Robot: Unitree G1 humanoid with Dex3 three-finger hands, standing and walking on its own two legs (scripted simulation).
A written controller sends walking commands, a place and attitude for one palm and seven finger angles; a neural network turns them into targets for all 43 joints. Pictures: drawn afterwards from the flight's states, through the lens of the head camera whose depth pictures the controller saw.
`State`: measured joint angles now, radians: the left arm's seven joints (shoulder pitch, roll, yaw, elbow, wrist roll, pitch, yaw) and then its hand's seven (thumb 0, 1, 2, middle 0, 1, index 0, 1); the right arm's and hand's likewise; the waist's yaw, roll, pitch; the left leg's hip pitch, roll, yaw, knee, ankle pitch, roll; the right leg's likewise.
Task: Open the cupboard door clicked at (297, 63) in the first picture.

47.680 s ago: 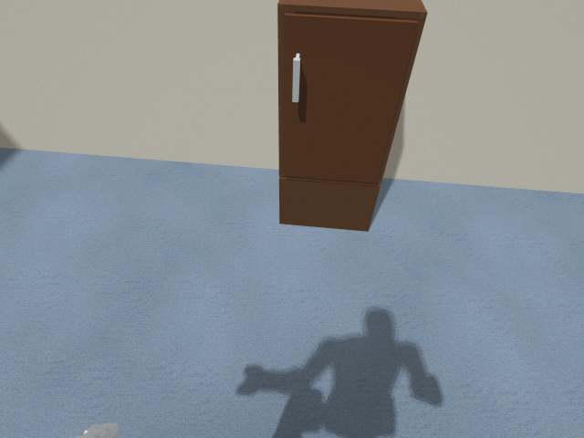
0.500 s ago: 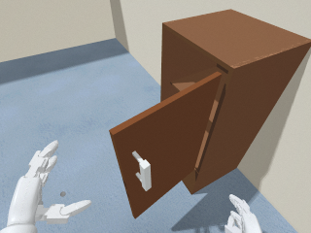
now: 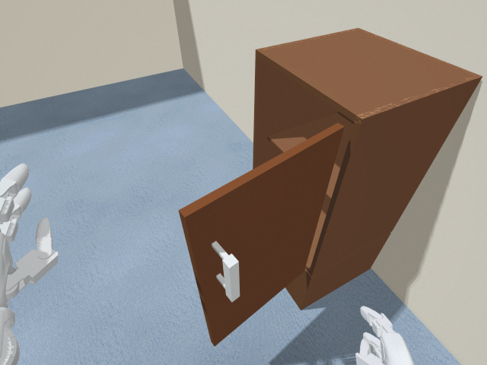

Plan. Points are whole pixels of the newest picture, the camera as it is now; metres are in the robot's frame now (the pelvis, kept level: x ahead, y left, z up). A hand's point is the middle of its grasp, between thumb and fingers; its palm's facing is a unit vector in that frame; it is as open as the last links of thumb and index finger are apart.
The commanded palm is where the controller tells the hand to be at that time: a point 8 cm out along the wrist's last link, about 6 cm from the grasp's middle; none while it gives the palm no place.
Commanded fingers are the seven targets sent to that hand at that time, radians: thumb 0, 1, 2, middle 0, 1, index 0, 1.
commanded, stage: draw the hand back to the body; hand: left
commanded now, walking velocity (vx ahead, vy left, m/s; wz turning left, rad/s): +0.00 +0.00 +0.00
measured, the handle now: (225, 271) +0.29 +0.08 -0.03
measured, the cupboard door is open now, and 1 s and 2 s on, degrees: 100 100 100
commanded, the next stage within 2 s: step back with the hand held close in 0.26 s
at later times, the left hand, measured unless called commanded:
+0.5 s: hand (69, 258) +0.19 +0.25 +0.16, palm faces +0.45 -0.79 -0.42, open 7.4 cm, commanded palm +0.13 +0.27 +0.18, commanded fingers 0.00 0.90 0.90 -0.20 -0.30 -0.20 -0.30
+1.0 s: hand (42, 300) +0.14 +0.26 +0.15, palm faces +0.42 -0.77 -0.49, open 7.4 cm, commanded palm +0.08 +0.29 +0.18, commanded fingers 0.00 0.90 0.90 -0.20 -0.30 -0.20 -0.30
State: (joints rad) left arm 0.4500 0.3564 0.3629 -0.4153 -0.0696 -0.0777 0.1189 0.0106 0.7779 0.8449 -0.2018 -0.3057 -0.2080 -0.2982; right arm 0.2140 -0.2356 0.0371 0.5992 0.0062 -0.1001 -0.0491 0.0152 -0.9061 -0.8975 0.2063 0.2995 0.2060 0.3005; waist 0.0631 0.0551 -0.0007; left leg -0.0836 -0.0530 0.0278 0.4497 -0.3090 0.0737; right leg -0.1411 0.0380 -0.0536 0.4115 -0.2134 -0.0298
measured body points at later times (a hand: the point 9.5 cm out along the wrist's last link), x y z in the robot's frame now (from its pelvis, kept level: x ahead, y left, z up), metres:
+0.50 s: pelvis -0.01 -0.02 +0.00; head -0.02 -0.04 +0.45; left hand +0.16 +0.28 +0.18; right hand +0.17 -0.25 -0.08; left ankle -0.04 +0.06 -0.74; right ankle +0.01 -0.10 -0.74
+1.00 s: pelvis -0.06 +0.00 -0.01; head -0.06 +0.00 +0.44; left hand +0.11 +0.29 +0.17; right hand +0.09 -0.26 -0.09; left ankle -0.04 +0.06 -0.74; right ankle +0.01 -0.10 -0.74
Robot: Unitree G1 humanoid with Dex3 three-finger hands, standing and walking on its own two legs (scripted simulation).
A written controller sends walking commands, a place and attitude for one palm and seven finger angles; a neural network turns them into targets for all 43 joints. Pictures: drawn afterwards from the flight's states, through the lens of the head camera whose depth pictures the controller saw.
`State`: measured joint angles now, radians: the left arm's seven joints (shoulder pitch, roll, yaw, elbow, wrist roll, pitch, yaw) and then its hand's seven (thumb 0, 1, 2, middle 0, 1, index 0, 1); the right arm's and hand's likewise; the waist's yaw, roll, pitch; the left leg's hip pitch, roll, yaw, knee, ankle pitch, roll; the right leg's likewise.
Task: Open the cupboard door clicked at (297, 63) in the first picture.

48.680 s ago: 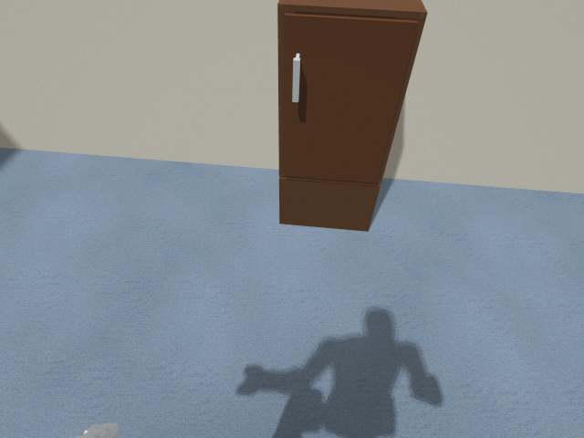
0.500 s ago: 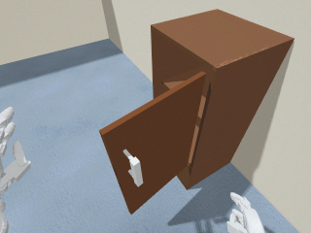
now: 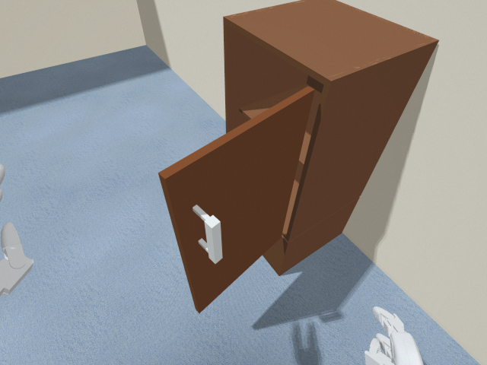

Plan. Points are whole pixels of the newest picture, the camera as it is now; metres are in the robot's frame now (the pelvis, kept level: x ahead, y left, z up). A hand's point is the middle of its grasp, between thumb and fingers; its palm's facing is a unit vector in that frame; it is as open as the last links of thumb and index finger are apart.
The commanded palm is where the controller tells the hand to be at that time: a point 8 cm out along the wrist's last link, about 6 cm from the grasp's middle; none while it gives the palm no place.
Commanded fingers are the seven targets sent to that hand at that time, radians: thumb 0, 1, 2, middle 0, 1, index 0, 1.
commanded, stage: step back with the hand held close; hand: left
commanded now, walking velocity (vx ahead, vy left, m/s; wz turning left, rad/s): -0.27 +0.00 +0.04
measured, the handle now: (207, 234) +0.36 +0.09 -0.02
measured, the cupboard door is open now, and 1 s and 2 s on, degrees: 100 100 100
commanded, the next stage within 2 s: stop stepping back and stand still in 0.90 s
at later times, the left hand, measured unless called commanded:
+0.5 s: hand (7, 288) +0.17 +0.27 +0.16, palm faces +0.42 -0.81 -0.42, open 7.4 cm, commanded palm +0.08 +0.32 +0.19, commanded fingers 0.00 0.90 0.90 -0.20 -0.30 -0.20 -0.30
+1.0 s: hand out of the picture +0.09 +0.25 +0.18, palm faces +0.28 -0.86 -0.42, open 7.4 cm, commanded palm +0.01 +0.30 +0.19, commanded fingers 0.00 0.90 0.90 -0.20 -0.30 -0.20 -0.30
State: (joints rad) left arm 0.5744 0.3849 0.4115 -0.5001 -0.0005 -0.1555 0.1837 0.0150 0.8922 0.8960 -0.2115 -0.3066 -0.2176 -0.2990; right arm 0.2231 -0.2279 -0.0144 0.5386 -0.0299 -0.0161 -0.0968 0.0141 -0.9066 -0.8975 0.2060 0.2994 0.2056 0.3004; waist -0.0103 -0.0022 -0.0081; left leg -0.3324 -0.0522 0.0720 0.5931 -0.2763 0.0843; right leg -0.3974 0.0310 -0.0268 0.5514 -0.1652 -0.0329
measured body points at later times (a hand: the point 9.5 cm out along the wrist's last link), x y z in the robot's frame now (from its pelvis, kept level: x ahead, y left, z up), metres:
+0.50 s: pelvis -0.05 +0.01 -0.01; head -0.02 +0.05 +0.43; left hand +0.14 +0.31 +0.18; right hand +0.11 -0.24 -0.08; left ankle +0.00 +0.09 -0.72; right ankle +0.08 -0.10 -0.73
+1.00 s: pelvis -0.14 +0.00 +0.02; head -0.09 +0.07 +0.46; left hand +0.07 +0.30 +0.20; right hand +0.06 -0.20 -0.04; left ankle +0.00 +0.09 -0.73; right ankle -0.28 -0.08 -0.68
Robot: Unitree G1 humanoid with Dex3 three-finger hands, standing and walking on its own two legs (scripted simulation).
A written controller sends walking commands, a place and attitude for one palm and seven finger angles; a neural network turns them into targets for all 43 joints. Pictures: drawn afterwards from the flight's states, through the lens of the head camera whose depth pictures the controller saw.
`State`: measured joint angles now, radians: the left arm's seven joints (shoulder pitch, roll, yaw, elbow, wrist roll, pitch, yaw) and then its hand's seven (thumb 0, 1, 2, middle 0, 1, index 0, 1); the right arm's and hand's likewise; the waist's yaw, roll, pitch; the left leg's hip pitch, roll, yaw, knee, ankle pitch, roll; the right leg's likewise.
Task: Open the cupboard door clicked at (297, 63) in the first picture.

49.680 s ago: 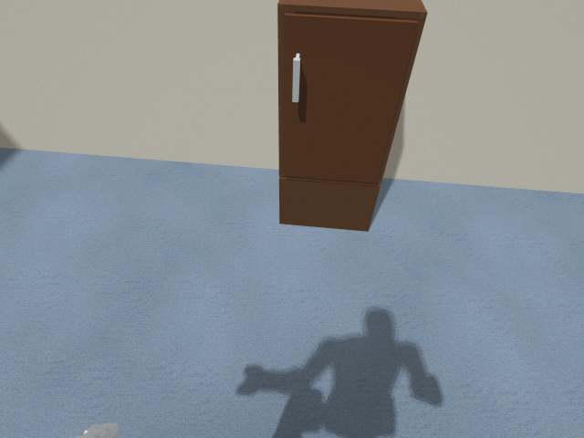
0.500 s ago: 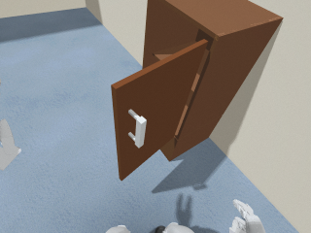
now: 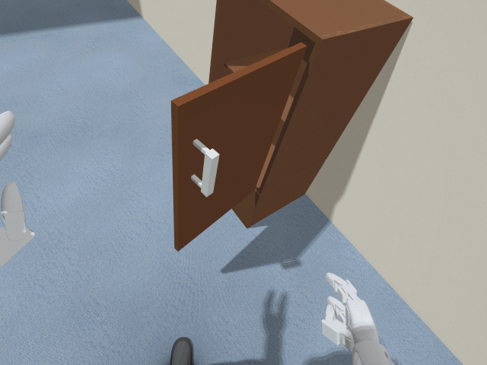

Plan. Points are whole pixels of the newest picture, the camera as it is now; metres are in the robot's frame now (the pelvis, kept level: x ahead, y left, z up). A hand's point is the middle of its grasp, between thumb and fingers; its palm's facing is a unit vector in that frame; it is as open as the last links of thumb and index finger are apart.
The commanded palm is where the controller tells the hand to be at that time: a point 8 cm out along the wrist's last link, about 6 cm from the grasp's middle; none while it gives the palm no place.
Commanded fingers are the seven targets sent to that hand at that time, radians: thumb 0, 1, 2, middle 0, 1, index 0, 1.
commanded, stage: stop stepping back and stand still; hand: left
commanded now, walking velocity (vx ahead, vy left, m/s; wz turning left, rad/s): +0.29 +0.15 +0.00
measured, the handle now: (203, 168) +0.49 +0.10 -0.03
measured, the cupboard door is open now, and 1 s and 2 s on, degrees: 100 100 100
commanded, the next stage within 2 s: let the arm hang, fingers relaxed in 1.86 s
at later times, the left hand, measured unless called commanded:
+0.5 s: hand (40, 321) +0.15 +0.21 +0.16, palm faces +0.33 -0.81 -0.49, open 7.4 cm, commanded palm +0.08 +0.27 +0.17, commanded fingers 0.00 0.90 0.90 -0.20 -0.30 -0.20 -0.30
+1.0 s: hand out of the picture +0.09 +0.25 +0.17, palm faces +0.43 -0.77 -0.47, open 7.4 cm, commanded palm +0.03 +0.29 +0.17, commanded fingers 0.00 0.90 0.90 -0.20 -0.30 -0.20 -0.30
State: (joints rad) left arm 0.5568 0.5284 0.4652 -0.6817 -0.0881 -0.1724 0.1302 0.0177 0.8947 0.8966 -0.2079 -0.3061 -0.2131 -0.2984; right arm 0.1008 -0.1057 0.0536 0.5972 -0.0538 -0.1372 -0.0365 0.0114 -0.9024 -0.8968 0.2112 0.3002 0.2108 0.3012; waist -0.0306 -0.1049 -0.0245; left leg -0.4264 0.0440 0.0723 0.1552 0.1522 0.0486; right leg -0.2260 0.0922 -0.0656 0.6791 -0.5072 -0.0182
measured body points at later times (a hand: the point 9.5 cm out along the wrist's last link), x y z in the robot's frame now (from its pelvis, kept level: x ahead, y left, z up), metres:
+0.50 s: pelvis -0.07 -0.02 -0.01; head -0.07 -0.01 +0.44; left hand +0.12 +0.25 +0.19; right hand +0.07 -0.28 -0.09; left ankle -0.07 +0.10 -0.74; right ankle -0.10 -0.08 -0.73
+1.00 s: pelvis -0.11 -0.01 +0.00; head -0.10 +0.00 +0.45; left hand +0.06 +0.29 +0.20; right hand +0.06 -0.25 -0.07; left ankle -0.11 +0.10 -0.74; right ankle -0.08 -0.09 -0.74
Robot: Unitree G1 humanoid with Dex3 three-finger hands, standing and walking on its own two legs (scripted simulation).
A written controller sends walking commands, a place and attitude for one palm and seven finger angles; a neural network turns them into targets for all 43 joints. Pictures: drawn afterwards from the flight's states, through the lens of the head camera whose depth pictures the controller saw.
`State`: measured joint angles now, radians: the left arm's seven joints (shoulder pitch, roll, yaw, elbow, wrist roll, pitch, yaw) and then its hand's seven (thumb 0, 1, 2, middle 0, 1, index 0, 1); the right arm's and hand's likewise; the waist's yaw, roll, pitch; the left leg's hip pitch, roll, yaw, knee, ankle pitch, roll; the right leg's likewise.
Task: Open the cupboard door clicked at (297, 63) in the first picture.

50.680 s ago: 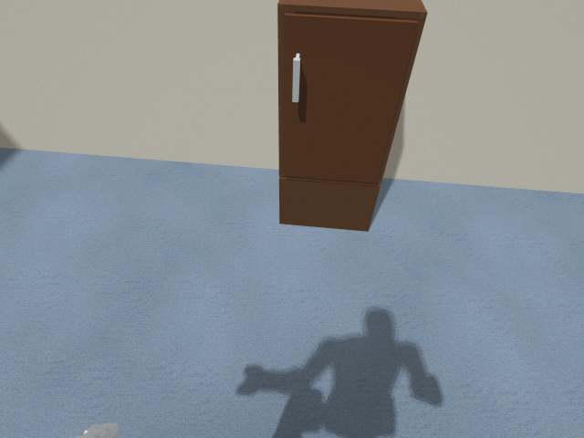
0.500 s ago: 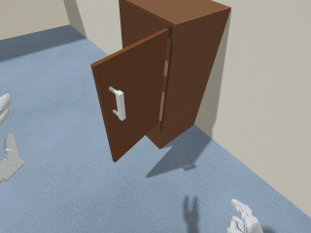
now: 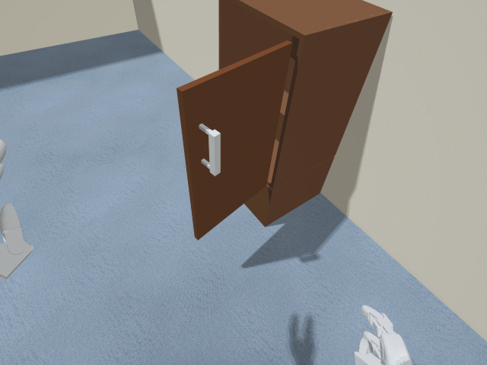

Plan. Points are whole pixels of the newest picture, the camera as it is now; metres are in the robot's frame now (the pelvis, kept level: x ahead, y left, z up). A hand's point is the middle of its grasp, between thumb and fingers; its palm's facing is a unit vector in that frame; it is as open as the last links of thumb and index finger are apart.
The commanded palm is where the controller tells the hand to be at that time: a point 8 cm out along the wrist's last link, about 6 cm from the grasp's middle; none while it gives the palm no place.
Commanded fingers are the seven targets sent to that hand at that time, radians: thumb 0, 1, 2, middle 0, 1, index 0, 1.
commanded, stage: stop stepping back and stand still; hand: left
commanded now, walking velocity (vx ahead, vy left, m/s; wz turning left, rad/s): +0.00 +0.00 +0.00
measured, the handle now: (209, 150) +0.60 +0.12 -0.03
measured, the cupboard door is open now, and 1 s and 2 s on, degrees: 100 100 100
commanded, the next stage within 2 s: let the arm hang, fingers relaxed in 0.86 s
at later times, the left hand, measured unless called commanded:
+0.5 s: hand (3, 251) +0.20 +0.29 +0.16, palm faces +0.42 -0.78 -0.46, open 7.4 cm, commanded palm +0.14 +0.33 +0.18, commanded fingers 0.00 0.90 0.90 -0.20 -0.30 -0.20 -0.30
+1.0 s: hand (22, 259) +0.21 +0.30 +0.12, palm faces +0.35 -0.79 -0.50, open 7.4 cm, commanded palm none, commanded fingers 0.00 0.90 0.90 -0.20 -0.30 -0.20 -0.30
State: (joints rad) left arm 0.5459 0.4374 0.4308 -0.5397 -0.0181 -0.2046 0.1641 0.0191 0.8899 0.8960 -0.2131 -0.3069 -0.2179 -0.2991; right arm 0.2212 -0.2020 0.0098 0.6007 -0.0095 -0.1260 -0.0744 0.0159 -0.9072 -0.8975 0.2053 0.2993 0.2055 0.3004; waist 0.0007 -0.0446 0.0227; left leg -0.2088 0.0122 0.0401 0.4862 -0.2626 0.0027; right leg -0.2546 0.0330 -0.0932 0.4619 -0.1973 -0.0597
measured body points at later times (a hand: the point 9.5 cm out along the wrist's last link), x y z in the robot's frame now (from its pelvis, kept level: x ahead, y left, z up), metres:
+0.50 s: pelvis +0.00 +0.03 +0.00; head +0.00 +0.04 +0.45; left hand +0.17 +0.33 +0.19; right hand +0.14 -0.21 -0.08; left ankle +0.00 +0.12 -0.74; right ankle +0.03 -0.07 -0.74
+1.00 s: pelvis +0.00 +0.03 +0.00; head +0.02 +0.03 +0.45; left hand +0.19 +0.34 +0.15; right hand +0.18 -0.21 -0.09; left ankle +0.00 +0.12 -0.74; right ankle +0.03 -0.07 -0.74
